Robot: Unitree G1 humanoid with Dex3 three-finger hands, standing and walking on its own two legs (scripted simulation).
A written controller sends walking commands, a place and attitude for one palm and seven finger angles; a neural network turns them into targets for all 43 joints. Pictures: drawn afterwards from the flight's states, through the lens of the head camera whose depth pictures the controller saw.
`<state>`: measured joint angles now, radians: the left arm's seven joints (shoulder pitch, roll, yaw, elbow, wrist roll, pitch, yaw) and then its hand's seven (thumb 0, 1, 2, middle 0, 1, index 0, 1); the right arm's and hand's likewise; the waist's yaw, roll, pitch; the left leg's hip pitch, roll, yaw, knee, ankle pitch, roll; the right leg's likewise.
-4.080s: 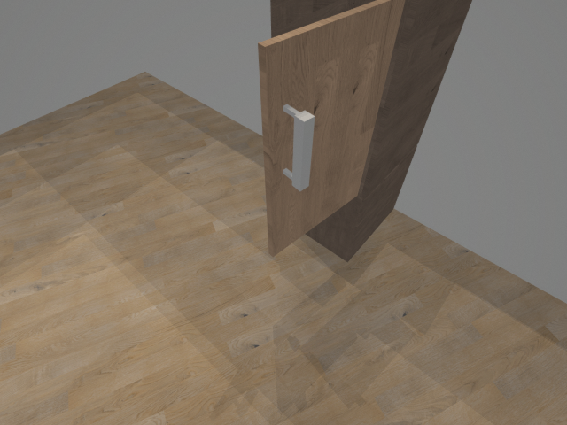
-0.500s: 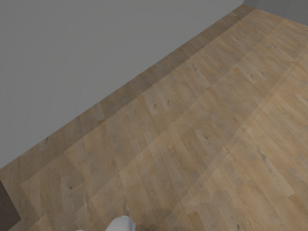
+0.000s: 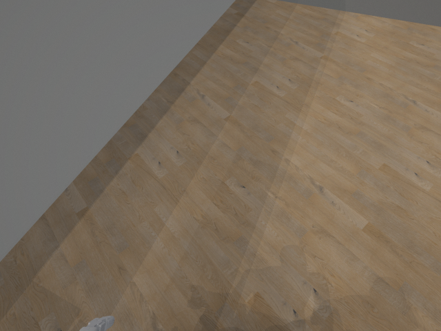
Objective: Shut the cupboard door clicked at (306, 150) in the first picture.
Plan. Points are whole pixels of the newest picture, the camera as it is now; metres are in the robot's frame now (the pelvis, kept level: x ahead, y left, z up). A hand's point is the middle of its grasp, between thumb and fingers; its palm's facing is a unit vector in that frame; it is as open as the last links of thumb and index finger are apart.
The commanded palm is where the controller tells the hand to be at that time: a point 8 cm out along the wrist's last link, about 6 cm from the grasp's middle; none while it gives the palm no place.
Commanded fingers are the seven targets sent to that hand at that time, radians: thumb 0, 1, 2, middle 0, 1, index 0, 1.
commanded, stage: walk around to get in front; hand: left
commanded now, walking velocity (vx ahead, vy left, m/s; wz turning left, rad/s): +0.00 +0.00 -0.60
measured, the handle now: out of the picture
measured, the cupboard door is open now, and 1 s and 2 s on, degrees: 82 82 82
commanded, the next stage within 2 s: walk to a spot facing it in 1.50 s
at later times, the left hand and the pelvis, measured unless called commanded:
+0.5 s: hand out of the picture +0.12 +0.18 -0.16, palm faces -0.14 -0.97 -0.18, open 7.4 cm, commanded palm none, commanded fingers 0.00 0.90 0.90 -0.20 -0.30 -0.20 -0.30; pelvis +0.09 -0.01 +0.01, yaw -15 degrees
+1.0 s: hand (253, 177) +0.50 -0.06 -0.15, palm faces -0.62 -0.75 -0.20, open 7.4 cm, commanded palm none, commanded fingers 0.00 0.90 0.90 -0.20 -0.30 -0.20 -0.30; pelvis +0.26 -0.11 -0.01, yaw -35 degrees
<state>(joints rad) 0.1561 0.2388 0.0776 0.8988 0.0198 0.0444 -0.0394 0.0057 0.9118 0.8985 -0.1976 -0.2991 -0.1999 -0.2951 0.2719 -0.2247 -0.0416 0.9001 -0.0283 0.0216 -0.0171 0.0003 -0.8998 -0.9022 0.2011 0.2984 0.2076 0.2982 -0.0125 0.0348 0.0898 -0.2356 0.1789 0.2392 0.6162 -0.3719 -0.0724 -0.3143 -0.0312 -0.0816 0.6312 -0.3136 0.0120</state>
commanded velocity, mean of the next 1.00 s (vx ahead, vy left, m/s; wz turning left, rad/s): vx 0.29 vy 0.00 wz -0.57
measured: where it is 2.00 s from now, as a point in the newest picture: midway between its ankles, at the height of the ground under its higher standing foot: (329, 237)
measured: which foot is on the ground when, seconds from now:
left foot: down 0.00-0.00, up 0.02-0.50, down 0.52-1.00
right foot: down 0.00-0.52, up 0.54-0.98, down 1.00-1.00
